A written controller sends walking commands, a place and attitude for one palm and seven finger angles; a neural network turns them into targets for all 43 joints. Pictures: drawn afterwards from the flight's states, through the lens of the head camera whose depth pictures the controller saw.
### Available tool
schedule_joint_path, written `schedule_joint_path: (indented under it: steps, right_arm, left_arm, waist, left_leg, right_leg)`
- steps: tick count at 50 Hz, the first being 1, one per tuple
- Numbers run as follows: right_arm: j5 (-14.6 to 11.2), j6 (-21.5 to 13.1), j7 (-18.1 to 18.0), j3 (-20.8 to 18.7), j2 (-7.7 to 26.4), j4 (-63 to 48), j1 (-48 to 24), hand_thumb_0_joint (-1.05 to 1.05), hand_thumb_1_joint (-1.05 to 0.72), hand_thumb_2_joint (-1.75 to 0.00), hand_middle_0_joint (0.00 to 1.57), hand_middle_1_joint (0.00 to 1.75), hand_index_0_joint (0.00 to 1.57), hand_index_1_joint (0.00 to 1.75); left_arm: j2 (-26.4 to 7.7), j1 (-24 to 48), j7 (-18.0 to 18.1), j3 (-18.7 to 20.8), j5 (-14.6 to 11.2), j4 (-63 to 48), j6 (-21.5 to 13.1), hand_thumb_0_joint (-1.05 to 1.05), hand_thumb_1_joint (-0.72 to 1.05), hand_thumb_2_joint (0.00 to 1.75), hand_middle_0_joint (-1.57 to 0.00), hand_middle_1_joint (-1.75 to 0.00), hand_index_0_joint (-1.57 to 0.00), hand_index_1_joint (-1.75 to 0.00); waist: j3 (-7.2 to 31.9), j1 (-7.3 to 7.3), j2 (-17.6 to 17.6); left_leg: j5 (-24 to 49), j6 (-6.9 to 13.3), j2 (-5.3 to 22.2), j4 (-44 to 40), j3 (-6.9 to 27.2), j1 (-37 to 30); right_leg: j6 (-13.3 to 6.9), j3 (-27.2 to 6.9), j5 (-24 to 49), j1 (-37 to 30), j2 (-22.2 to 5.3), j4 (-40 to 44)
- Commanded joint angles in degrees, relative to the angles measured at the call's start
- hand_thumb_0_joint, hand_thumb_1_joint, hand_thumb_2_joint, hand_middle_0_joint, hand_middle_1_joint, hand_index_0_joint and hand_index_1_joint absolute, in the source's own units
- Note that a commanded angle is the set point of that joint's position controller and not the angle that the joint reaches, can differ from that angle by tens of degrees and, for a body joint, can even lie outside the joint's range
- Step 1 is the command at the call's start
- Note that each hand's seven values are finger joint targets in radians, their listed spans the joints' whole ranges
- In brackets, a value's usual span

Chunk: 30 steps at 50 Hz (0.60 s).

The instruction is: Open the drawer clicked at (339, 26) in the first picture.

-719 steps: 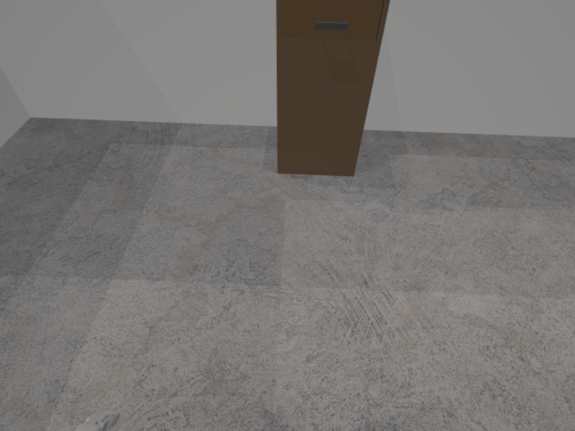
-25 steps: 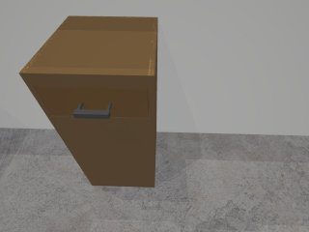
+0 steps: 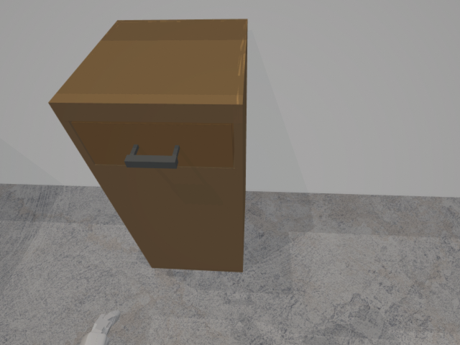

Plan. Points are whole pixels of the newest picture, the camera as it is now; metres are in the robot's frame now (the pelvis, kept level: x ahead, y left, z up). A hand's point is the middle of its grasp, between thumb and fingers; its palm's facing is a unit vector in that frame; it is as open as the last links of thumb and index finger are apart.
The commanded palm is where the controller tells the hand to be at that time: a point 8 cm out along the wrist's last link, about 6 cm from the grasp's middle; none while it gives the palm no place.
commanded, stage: raise the hand with hooked fingers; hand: left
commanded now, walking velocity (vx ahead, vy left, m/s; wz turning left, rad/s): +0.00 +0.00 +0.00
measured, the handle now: (153, 155) +0.51 +0.23 +0.01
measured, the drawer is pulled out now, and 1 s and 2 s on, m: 0.00 0.00 0.00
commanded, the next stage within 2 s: move the hooked fingers above the handle in 1.76 s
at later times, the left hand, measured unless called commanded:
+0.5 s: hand (103, 305) +0.18 +0.23 -0.01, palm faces +0.14 -0.06 -0.99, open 9.9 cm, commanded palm +0.16 +0.22 +0.04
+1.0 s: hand (90, 244) +0.25 +0.25 +0.07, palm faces +0.14 -0.07 -0.99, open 12.8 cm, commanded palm +0.22 +0.24 +0.13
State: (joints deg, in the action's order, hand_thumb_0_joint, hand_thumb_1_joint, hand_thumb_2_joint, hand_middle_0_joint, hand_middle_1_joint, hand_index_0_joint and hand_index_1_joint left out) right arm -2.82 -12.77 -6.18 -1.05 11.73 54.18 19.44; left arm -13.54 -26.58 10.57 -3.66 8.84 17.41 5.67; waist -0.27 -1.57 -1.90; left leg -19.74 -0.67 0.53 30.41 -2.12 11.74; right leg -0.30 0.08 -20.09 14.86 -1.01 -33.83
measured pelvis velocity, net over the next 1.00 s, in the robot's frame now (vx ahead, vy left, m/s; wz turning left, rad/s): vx -0.03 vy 0.01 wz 0.01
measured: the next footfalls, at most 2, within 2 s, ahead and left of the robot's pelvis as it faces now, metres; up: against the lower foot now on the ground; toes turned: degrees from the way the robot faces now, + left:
none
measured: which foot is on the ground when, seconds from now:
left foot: down 0.00-1.00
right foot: down 0.00-1.00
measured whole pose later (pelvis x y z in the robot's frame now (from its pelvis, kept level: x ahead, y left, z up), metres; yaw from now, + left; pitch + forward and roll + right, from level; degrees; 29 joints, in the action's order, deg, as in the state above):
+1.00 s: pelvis -0.03 +0.01 +0.00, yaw +1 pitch +2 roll +1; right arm 1.2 4.8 -1.3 -1.9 15.1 36.8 7.2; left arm -23.4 -3.8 13.6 -4.5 57.1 -1.8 4.6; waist 0.5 -4.6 -3.8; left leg -18.5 0.6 -0.5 33.5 -1.7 17.1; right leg 0.7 0.3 -17.9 19.0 -2.0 -34.8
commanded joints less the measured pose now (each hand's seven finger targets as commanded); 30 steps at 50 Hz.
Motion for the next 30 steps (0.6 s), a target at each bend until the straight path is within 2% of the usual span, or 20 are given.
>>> schedule_joint_path:
  steps: [1,2,4,5,6,7,9,11,12,13,14,16,18,20,21,23,24,25,27,30]
  right_arm:
    - [2.6,-5.7,1.3,-1.4,8.8,-17.7,-9.8,0.0,-0.9,-0.9,0.2,0.3,0.2,0.3]
    - [3.7,-4.2,2.1,-1.7,8.8,-18.9,-9.1,0.0,-0.9,-0.9,0.2,0.3,0.2,0.3]
    - [5.2,-0.5,4.0,-3.0,9.3,-23.6,-12.3,0.0,-0.9,-0.9,0.2,0.3,0.2,0.3]
    - [5.7,2.1,5.2,-3.2,9.3,-24.8,-13.5,0.0,-0.9,-0.9,0.2,0.3,0.2,0.3]
    - [5.4,4.8,6.6,-3.5,9.1,-25.5,-14.0,0.0,-0.9,-0.9,0.2,0.3,0.2,0.3]
    - [5.2,7.6,7.6,-2.9,8.9,-27.3,-15.8,0.0,-0.9,-0.9,0.2,0.3,0.2,0.3]
    - [5.0,10.9,8.7,-2.3,8.1,-30.9,-19.1,0.0,-0.9,-0.9,0.2,0.3,0.2,0.3]
    - [5.0,13.7,9.0,-2.2,7.3,-32.9,-20.2,0.0,-0.9,-0.9,0.2,0.3,0.2,0.3]
    - [5.6,14.8,8.9,-2.1,7.0,-34.2,-20.9,0.0,-0.9,-0.9,0.2,0.3,0.2,0.3]
    - [5.8,15.2,8.7,-2.2,6.2,-34.3,-19.6,0.0,-0.9,-0.9,0.2,0.3,0.2,0.3]
    - [6.2,15.5,8.5,-2.2,6.1,-34.6,-19.8,0.0,-0.9,-0.9,0.2,0.3,0.2,0.3]
    - [7.1,15.9,7.7,-2.2,5.8,-33.1,-19.8,0.0,-0.9,-0.9,0.2,0.3,0.2,0.3]
    - [7.6,15.3,7.2,-2.2,5.6,-32.4,-20.2,0.0,-0.9,-0.9,0.2,0.3,0.2,0.3]
    - [7.6,14.6,6.5,-2.0,5.9,-31.7,-20.7,0.0,-0.9,-0.9,0.2,0.3,0.2,0.3]
    - [7.3,14.3,6.2,-1.8,5.7,-31.5,-21.2,0.0,-0.9,-0.9,0.2,0.3,0.2,0.3]
    - [6.7,14.0,5.3,-1.5,5.8,-30.6,-21.5,0.0,-0.9,-0.9,0.2,0.3,0.2,0.3]
    - [6.4,14.3,5.0,-1.1,5.8,-30.2,-21.7,0.0,-0.9,-0.9,0.2,0.3,0.2,0.3]
    - [6.0,14.6,4.6,-0.9,5.9,-29.9,-21.7,0.0,-0.9,-0.9,0.2,0.3,0.2,0.3]
    - [5.0,15.4,4.3,-0.2,6.0,-29.9,-22.2,0.0,-0.9,-0.9,0.2,0.3,0.2,0.3]
    - [4.4,15.7,4.3,0.8,6.0,-30.4,-22.6,0.0,-0.9,-0.9,0.2,0.3,0.2,0.3]
  left_arm:
    - [0.3,7.6,4.9,-7.8,15.8,-24.6,-2.8,0.0,0.71,0.82,-0.21,-0.42,-0.21,-0.42]
    - [0.6,7.6,6.2,-8.7,22.1,-21.7,-2.5,0.0,0.69,0.81,-0.22,-0.43,-0.22,-0.43]
    - [1.4,-5.3,8.6,-8.0,32.2,-14.7,-1.4,0.0,0.64,0.79,-0.22,-0.47,-0.22,-0.47]
    - [1.2,-10.1,9.4,-7.2,36.6,-12.1,-1.5,0.0,0.62,0.78,-0.22,-0.48,-0.22,-0.48]
    - [-1.5,-13.4,9.7,-4.0,40.5,-11.2,-2.2,0.0,0.6,0.77,-0.22,-0.5,-0.22,-0.5]
    - [-3.7,-11.8,10.0,-2.7,44.0,-13.8,-3.2,0.0,0.57,0.76,-0.22,-0.51,-0.22,-0.51]
    - [-7.2,-6.8,11.5,0.1,48.6,-18.9,-4.9,0.0,0.53,0.74,-0.23,-0.54,-0.23,-0.54]
    - [-11.8,0.7,14.1,3.7,52.7,-25.5,-5.4,0.0,0.48,0.72,-0.23,-0.57,-0.23,-0.57]
    - [-11.9,5.5,15.7,3.0,54.3,-29.0,-4.8,0.0,0.46,0.71,-0.23,-0.58,-0.23,-0.58]
    - [-11.9,7.4,17.2,3.5,55.3,-29.4,-4.4,0.0,0.43,0.7,-0.23,-0.6,-0.23,-0.6]
    - [-12.3,12.4,18.5,3.1,56.3,-31.8,-4.2,0.0,0.41,0.69,-0.24,-0.62,-0.24,-0.62]
    - [-14.9,24.8,20.8,4.3,57.8,-36.4,-4.6,0.0,0.36,0.67,-0.24,-0.64,-0.24,-0.64]
    - [-14.3,28.1,21.6,2.8,57.7,-35.6,-6.1,0.0,0.32,0.65,-0.24,-0.68,-0.24,-0.68]
    - [-13.7,30.4,20.5,1.3,55.3,-34.8,-7.5,0.0,0.27,0.63,-0.25,-0.7,-0.25,-0.7]
    - [-11.4,31.3,19.2,-1.1,53.2,-34.3,-7.1,0.0,0.25,0.62,-0.25,-0.72,-0.25,-0.72]
    - [-10.5,29.8,16.4,-2.2,50.5,-30.8,-5.4,0.0,0.2,0.6,-0.25,-0.75,-0.25,-0.75]
    - [-10.8,29.0,14.6,-2.2,49.6,-28.0,-3.7,0.0,0.18,0.59,-0.25,-0.76,-0.25,-0.76]
    - [-11.2,27.8,12.7,-1.8,49.2,-25.1,-2.0,0.0,0.15,0.58,-0.25,-0.78,-0.25,-0.78]
    - [-12.8,24.0,8.8,-0.3,49.1,-21.6,0.8,0.0,0.11,0.56,-0.26,-0.81,-0.26,-0.81]
    - [-15.9,21.5,4.7,2.2,49.4,-21.6,2.1,0.0,0.04,0.53,-0.26,-0.86,-0.26,-0.86]
  waist:
    - [7.2,3.88,5.4]
    - [7.0,3.77,10.8]
    - [3.4,-0.22,16.6]
    - [2.2,-2.12,17.7]
    - [4.0,-4.95,18.0]
    - [6.2,-6.17,17.7]
    - [8.7,-7.1,14.0]
    - [11.0,-7.54,6.2]
    - [12.3,-6.83,0.5]
    - [15.1,-6.23,-2.8]
    - [16.0,-5.0,-4.0]
    - [17.8,-1.83,-3.0]
    - [17.3,-0.38,-3.0]
    - [17.2,1.27,-2.3]
    - [16.3,2.47,-1.6]
    - [15.2,1.97,-0.8]
    - [13.9,1.62,2.1]
    - [12.8,0.89,5.6]
    - [12.7,-1.71,8.5]
    - [11.4,-4.18,7.3]
  left_leg:
    - [24.3,2.9,-0.1,2.8,3.3,3.1]
    - [21.3,2.6,-0.7,4.3,3.2,5.5]
    - [12.6,1.7,-1.9,4.8,2.5,11.4]
    - [10.0,1.2,-2.2,4.8,1.7,14.3]
    - [11.1,0.8,-2.3,4.9,1.0,16.7]
    - [11.4,0.4,-2.5,5.2,0.5,18.6]
    - [10.0,0.4,-3.2,6.2,-0.5,19.5]
    - [8.4,0.6,-4.1,7.2,-0.9,17.9]
    - [7.5,0.8,-4.3,8.0,-1.2,16.0]
    - [8.6,1.0,-4.2,9.1,-1.1,13.1]
    - [8.8,1.0,-4.1,10.5,-0.6,11.5]
    - [6.9,1.5,-3.8,13.4,1.2,9.8]
    - [5.4,2.1,-3.8,15.2,1.7,7.3]
    - [4.5,2.6,-3.6,15.4,1.9,6.5]
    - [4.1,2.7,-3.6,14.8,2.2,6.7]
    - [3.7,2.9,-3.1,11.9,1.7,8.3]
    - [3.3,2.8,-3.0,10.3,1.7,9.7]
    - [3.2,2.8,-3.0,9.0,1.4,10.9]
    - [4.1,2.4,-2.8,6.0,0.7,11.6]
    - [6.4,2.1,-2.6,2.7,0.1,11.2]
  right_leg:
    - [-1.6,2.1,15.7,10.4,1.2,-0.2]
    - [-1.5,2.4,12.4,12.9,1.7,-0.8]
    - [-2.0,1.4,3.3,14.5,2.0,0.3]
    - [-2.5,0.1,2.5,13.9,2.1,0.3]
    - [-3.2,-1.9,6.4,11.0,1.9,-0.8]
    - [-3.8,-2.8,8.6,9.6,1.6,-2.8]
    - [-4.0,-4.1,8.5,8.6,1.1,-4.3]
    - [-4.4,-5.4,5.5,8.7,1.4,-4.7]
    - [-4.6,-6.2,4.1,10.6,1.7,-5.0]
    - [-4.8,-5.7,5.3,11.3,2.2,-5.9]
    - [-4.8,-6.5,5.1,14.5,2.4,-6.0]
    - [-4.2,-7.8,1.3,18.4,2.2,-5.7]
    - [-3.8,-8.3,-1.4,21.4,1.7,-4.1]
    - [-3.2,-7.0,-0.6,20.8,1.6,-3.3]
    - [-2.8,-6.0,0.2,20.3,1.7,-2.8]
    - [-2.0,-2.8,3.1,15.4,1.6,-2.2]
    - [-1.7,-2.2,3.2,13.5,1.5,-1.3]
    - [-1.3,-2.4,3.4,11.5,1.4,-0.1]
    - [-1.3,-2.7,3.6,7.2,1.2,1.2]
    - [-1.5,-2.6,6.2,2.6,0.8,1.7]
